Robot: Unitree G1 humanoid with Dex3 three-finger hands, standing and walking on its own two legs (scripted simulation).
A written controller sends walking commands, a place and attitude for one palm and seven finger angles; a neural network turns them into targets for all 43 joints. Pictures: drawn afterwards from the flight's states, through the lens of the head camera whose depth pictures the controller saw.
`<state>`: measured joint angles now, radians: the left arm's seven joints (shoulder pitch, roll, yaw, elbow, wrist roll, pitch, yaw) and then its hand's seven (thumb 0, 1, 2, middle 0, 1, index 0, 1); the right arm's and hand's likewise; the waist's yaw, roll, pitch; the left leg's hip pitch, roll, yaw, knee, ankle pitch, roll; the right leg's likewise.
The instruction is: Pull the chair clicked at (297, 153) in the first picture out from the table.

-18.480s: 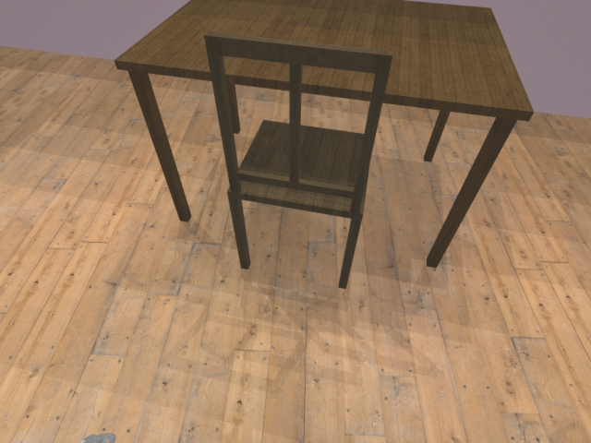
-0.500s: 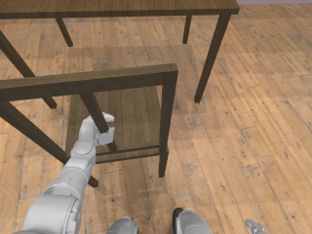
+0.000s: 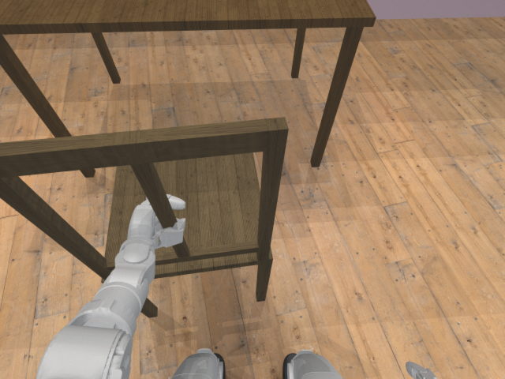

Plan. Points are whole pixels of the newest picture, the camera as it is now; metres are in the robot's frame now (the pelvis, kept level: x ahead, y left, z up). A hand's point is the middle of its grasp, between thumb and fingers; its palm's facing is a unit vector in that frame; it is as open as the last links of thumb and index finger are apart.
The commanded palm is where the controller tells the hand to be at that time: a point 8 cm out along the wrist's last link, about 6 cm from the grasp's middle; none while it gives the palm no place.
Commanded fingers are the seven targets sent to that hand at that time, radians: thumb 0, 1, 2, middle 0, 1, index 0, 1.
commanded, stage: step backward, pulling the chair out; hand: left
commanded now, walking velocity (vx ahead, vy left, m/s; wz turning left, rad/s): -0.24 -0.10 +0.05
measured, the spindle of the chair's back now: (167, 218) +0.39 +0.16 -0.05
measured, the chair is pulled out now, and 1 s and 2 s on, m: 0.47 0.49 0.50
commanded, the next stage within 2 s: stop walking, hand still on the chair in 1.70 s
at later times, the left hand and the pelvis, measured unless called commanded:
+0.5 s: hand (171, 243) +0.34 +0.15 -0.05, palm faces +0.04 -0.98 -0.20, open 5.8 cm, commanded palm +0.35 +0.20 -0.05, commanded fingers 0.00 0.90 0.90 -0.50 -1.45 -0.50 -1.45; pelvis -0.01 -0.01 +0.00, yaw -1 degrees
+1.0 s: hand (171, 242) +0.35 +0.15 -0.05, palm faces +0.06 -0.98 -0.20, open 5.9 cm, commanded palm +0.35 +0.20 -0.05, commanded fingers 0.00 0.90 0.90 -0.50 -1.45 -0.50 -1.45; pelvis +0.01 -0.02 +0.00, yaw +0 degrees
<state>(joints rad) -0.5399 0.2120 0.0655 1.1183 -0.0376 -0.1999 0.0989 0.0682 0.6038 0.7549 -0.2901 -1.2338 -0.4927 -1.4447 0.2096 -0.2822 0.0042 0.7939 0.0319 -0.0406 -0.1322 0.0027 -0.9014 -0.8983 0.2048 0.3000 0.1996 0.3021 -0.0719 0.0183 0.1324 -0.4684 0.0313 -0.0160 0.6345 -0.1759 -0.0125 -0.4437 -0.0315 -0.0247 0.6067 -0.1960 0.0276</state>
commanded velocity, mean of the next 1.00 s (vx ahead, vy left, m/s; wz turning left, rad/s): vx -0.24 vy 0.00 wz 0.07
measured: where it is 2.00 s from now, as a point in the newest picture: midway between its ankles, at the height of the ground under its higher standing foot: outside the picture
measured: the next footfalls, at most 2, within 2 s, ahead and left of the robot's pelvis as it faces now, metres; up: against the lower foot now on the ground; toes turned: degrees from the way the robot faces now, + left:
none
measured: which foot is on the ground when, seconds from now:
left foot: down 0.00-1.00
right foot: down 0.00-1.00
